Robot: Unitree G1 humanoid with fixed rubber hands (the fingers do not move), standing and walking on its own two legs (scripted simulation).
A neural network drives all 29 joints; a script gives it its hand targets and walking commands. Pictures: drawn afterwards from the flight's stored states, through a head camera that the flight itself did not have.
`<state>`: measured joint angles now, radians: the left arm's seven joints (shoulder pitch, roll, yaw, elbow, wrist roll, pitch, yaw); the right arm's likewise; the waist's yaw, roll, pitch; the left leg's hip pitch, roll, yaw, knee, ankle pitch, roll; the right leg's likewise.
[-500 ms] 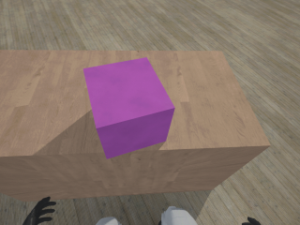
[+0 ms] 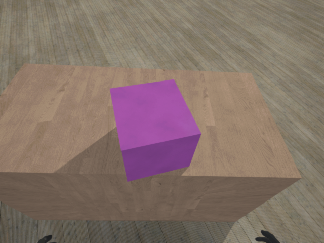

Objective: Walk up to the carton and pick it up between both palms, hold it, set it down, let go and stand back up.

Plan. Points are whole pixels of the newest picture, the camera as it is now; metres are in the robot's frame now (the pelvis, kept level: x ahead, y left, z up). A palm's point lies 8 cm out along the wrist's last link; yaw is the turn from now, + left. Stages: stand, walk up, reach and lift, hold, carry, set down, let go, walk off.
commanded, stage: walk up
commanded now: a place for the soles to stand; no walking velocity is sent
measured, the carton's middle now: (151, 129) +0.44 +0.03 -0.03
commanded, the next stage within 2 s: stand in 0.12 s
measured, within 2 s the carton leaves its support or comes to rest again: neither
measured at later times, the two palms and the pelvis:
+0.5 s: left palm out of the picture +0.10 +0.30 -0.11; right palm out of the picture +0.11 -0.30 -0.10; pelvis +0.02 +0.00 +0.01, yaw +1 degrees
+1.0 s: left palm (56, 220) +0.19 +0.27 -0.11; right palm (268, 228) +0.17 -0.29 -0.10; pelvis +0.01 -0.01 -0.01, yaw -1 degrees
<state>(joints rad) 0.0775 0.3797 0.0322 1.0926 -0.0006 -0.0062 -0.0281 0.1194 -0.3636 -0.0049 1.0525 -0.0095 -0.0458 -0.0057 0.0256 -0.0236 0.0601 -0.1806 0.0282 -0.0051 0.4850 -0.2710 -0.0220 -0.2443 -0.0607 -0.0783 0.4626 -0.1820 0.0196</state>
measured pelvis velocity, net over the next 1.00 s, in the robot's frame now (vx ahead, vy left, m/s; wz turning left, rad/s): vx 0.01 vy -0.01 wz -0.02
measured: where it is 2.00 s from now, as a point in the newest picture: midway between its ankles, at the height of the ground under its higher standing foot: outside the picture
